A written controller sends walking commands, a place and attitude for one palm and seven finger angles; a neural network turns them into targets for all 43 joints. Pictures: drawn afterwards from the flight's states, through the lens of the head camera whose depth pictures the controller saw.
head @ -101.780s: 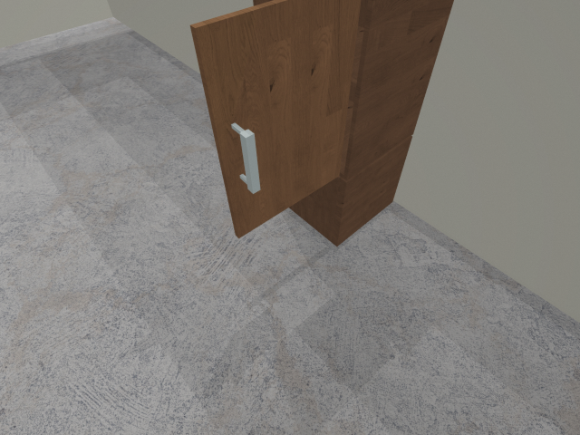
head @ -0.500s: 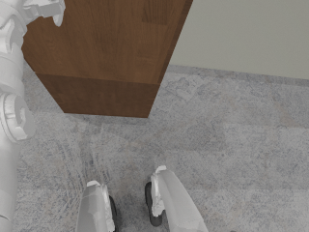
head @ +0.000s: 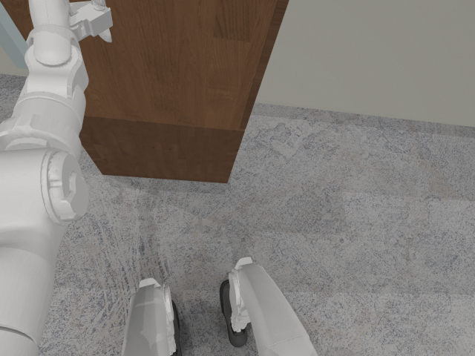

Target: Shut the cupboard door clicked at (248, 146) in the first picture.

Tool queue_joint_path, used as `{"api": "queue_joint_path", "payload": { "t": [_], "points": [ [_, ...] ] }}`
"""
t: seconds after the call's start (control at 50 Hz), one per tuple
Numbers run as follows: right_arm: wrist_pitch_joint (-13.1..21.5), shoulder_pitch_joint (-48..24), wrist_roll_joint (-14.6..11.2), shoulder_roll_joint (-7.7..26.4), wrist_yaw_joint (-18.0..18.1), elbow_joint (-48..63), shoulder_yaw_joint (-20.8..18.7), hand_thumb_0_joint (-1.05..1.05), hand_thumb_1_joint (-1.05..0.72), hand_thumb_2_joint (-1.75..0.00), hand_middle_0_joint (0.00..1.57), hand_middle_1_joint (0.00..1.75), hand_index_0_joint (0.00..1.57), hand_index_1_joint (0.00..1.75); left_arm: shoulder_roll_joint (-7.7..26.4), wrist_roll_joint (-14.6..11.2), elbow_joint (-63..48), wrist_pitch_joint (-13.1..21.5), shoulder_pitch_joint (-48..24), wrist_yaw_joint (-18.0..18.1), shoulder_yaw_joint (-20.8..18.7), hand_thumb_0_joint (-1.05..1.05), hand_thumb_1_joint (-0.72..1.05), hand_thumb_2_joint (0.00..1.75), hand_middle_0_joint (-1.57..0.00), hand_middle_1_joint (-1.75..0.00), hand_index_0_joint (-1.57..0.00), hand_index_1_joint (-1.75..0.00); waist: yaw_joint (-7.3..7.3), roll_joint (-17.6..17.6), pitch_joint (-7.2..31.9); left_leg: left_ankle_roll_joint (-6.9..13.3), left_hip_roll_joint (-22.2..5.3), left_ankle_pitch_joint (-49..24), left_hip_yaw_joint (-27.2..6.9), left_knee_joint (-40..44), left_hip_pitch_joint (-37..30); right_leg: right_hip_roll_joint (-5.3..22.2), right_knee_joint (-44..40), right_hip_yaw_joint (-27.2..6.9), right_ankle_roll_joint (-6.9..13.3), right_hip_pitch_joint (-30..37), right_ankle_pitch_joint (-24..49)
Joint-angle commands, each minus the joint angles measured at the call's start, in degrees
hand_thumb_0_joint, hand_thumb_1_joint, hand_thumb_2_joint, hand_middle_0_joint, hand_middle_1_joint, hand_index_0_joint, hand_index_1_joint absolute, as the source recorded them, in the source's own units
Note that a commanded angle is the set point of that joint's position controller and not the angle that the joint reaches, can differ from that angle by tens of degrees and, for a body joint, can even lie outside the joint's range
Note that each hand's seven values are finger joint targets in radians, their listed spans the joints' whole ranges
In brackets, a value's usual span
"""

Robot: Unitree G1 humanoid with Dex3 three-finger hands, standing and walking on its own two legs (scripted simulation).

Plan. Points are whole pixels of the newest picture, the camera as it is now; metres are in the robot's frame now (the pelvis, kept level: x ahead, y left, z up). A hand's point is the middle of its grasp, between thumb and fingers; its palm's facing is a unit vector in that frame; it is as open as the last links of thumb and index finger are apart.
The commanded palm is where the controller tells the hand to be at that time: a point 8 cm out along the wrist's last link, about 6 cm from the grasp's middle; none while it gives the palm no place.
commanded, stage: pull the fist back off the door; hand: left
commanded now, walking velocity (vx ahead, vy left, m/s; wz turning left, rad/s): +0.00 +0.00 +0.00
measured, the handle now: (0, 6) +0.65 +0.22 +0.10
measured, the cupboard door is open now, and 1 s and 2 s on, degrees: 0 0 0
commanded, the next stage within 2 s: draw the hand back to the body in 0.44 s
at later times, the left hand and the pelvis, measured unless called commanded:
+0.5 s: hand (102, 38) +0.59 +0.10 +0.10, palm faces +0.05 -1.00 +0.00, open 2.9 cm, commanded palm +0.56 +0.14 +0.11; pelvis +0.06 +0.00 +0.04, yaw -1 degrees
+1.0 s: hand (27, 53) +0.47 +0.14 +0.19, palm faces +0.03 -1.00 -0.05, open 3.1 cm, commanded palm +0.43 +0.20 +0.19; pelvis +0.12 -0.01 +0.11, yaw +1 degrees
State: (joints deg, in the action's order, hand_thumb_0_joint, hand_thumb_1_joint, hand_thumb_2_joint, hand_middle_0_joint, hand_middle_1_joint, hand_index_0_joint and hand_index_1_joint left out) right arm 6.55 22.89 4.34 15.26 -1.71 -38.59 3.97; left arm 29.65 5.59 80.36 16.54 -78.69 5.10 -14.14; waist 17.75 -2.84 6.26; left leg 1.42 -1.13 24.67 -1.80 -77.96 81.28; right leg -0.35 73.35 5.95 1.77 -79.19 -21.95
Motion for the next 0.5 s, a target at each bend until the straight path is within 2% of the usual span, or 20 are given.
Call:
{"api": "queue_joint_path", "payload": {
  "t": [0.0,0.02,0.06,0.12,0.16,0.18,0.22,0.26,0.3,0.32,0.36,0.38,0.4,0.42,0.44,0.48],
  "points": [
    [0.6,11.3,-0.8,12.1,1.3,2.3,-3.9,0.00,-0.90,-0.90,0.20,0.30,0.20,0.30,7.4,-4.6,-11.6,2.2,-30.8,-1.8,-3.1,0.00,0.90,0.90,-1.30,-1.50,-1.30,-1.50,2.70,-6.4,27.6,0.6,0.9,14.1,-3.9,12.7,-19.3,-1.3,-14.4,-6.0,-0.7,15.6,-13.6],
    [0.6,11.0,-0.9,11.8,1.2,2.6,-3.9,0.00,-0.90,-0.90,0.20,0.30,0.20,0.30,6.3,-5.0,-11.8,2.6,-29.7,-1.9,-2.6,0.00,0.90,0.90,-1.30,-1.50,-1.30,-1.50,2.26,-6.6,27.8,0.6,1.0,13.6,-3.4,12.4,-18.5,-1.1,-14.6,-6.4,-0.7,16.2,-13.6],
    [0.5,11.0,-0.8,11.4,1.0,2.7,-4.0,0.00,-0.90,-0.90,0.20,0.30,0.20,0.30,7.4,-5.3,-12.8,3.8,-27.5,-1.6,-3.9,0.00,0.90,0.90,-1.30,-1.50,-1.30,-1.50,1.45,-4.6,27.4,0.8,1.1,12.4,-2.5,11.5,-16.5,-1.0,-15.1,-7.5,-0.7,18.4,-13.9],
    [0.0,11.1,-0.8,11.1,0.4,3.4,-4.4,0.00,-0.90,-0.90,0.20,0.30,0.20,0.30,6.5,-5.0,-14.4,6.1,-22.3,-1.3,-4.0,0.00,0.90,0.90,-1.30,-1.50,-1.30,-1.50,-0.53,-4.5,28.1,0.8,1.1,11.2,-2.1,12.0,-17.5,-1.2,-14.9,-7.2,-0.5,20.1,-12.8],
    [-0.6,10.8,-1.0,10.9,0.1,3.9,-4.7,0.00,-0.90,-0.90,0.20,0.30,0.20,0.30,5.2,-4.9,-15.4,6.6,-19.1,-1.3,-3.3,0.00,0.90,0.90,-1.30,-1.50,-1.30,-1.50,-1.28,-3.9,27.9,0.8,1.2,10.7,-1.6,12.4,-17.8,-1.2,-15.4,-7.3,-0.6,21.4,-12.8],
    [-0.8,10.8,-1.2,10.8,0.1,3.9,-4.9,0.00,-0.90,-0.90,0.20,0.30,0.20,0.30,5.8,-4.9,-15.9,6.8,-17.8,-1.2,-4.1,0.00,0.90,0.90,-1.30,-1.50,-1.30,-1.50,-1.58,-2.6,28.0,0.9,1.1,10.1,-1.2,12.4,-17.7,-1.2,-15.8,-7.6,-0.7,22.7,-12.7],
    [-1.5,10.8,-1.5,10.7,0.0,4.5,-5.2,0.00,-0.90,-0.90,0.20,0.30,0.20,0.30,6.6,-4.9,-17.0,7.1,-13.6,-1.2,-5.4,0.00,0.90,0.90,-1.30,-1.50,-1.30,-1.50,-3.29,-3.8,30.0,0.9,1.1,8.0,-0.7,13.1,-19.2,-1.2,-15.9,-7.6,-0.6,25.1,-10.4],
    [-2.2,10.8,-1.8,10.4,-0.2,5.1,-5.5,0.00,-0.90,-0.90,0.20,0.30,0.20,0.30,4.9,-5.1,-19.1,7.2,-9.2,-1.6,-4.8,0.00,0.90,0.90,-1.30,-1.50,-1.30,-1.50,-4.51,-3.2,31.3,0.8,0.9,5.3,-0.9,14.3,-22.0,-1.3,-16.0,-6.9,-0.6,27.1,-7.3],
    [-2.7,10.7,-1.9,10.0,-0.5,5.6,-5.9,0.00,-0.90,-0.90,0.20,0.30,0.20,0.30,0.9,-6.0,-22.2,7.7,-6.0,-2.1,-2.9,0.00,0.90,0.90,-1.30,-1.50,-1.30,-1.50,-5.07,-4.1,32.2,0.6,0.7,2.1,-1.2,15.6,-26.7,-1.5,-16.0,-6.0,-0.6,27.4,-3.5],
    [-2.9,10.2,-2.0,10.0,-0.6,6.0,-6.2,0.00,-0.90,-0.90,0.20,0.30,0.20,0.30,0.8,-6.8,-24.4,8.1,-4.3,-2.1,-3.8,0.00,0.90,0.90,-1.30,-1.50,-1.30,-1.50,-5.82,-4.0,33.4,0.5,0.6,0.0,-1.1,15.7,-28.3,-1.5,-16.0,-5.8,-0.6,28.6,-1.6],
    [-3.4,9.4,-2.3,9.7,-0.4,6.3,-6.4,0.00,-0.90,-0.90,0.20,0.30,0.20,0.30,-0.1,-8.6,-28.9,9.3,-3.8,-2.4,-3.8,0.00,0.90,0.90,-1.30,-1.50,-1.30,-1.50,-6.01,-2.3,34.4,0.4,0.5,-3.2,-1.0,16.1,-30.2,-1.7,-16.4,-5.8,-0.8,31.2,2.0],
    [-3.4,9.3,-2.3,9.6,-0.2,5.9,-6.7,0.00,-0.90,-0.90,0.20,0.30,0.20,0.30,-0.7,-9.1,-31.3,10.4,-5.7,-2.4,-3.2,0.00,0.90,0.90,-1.30,-1.50,-1.30,-1.50,-5.14,-1.5,34.6,0.5,0.5,-4.8,-1.1,16.1,-31.6,-1.7,-16.5,-5.8,-1.0,31.8,4.0],
    [-3.2,9.3,-2.3,9.2,-0.1,5.7,-6.8,0.00,-0.90,-0.90,0.20,0.30,0.20,0.30,-2.4,-9.5,-34.2,11.8,-7.6,-2.3,-1.9,0.00,0.90,0.90,-1.30,-1.50,-1.30,-1.50,-4.81,-2.2,34.6,0.5,0.5,-6.9,-1.1,15.9,-33.5,-1.8,-16.2,-5.7,-1.0,31.5,6.4],
    [-3.3,9.2,-2.3,9.4,0.0,5.1,-7.2,0.00,-0.90,-0.90,0.20,0.30,0.20,0.30,-1.9,-9.4,-35.0,13.0,-7.3,-1.9,-2.5,0.00,0.90,0.90,-1.30,-1.50,-1.30,-1.50,-4.99,-2.8,35.0,0.1,0.4,-8.4,-1.5,16.1,-35.4,-1.8,-15.9,-5.3,-1.0,31.2,7.6],
    [-3.3,8.9,-2.1,9.1,-0.1,4.8,-7.3,0.00,-0.90,-0.90,0.20,0.30,0.20,0.30,-2.9,-9.2,-35.9,14.1,-7.7,-1.6,-1.5,0.00,0.90,0.90,-1.30,-1.50,-1.30,-1.50,-4.81,-4.0,34.4,0.0,0.4,-9.8,-1.6,16.2,-37.0,-1.8,-15.8,-5.1,-1.0,30.6,8.7],
    [-3.5,8.8,-1.8,8.9,-0.1,4.0,-7.5,0.00,-0.90,-0.90,0.20,0.30,0.20,0.30,-4.1,-8.5,-34.8,15.7,-5.6,-1.1,-0.8,0.00,0.90,0.90,-1.30,-1.50,-1.30,-1.50,-4.84,-3.4,33.0,-0.2,0.5,-11.6,-1.6,16.3,-38.3,-1.7,-15.6,-4.7,-0.9,30.3,10.3]
  ]
}}
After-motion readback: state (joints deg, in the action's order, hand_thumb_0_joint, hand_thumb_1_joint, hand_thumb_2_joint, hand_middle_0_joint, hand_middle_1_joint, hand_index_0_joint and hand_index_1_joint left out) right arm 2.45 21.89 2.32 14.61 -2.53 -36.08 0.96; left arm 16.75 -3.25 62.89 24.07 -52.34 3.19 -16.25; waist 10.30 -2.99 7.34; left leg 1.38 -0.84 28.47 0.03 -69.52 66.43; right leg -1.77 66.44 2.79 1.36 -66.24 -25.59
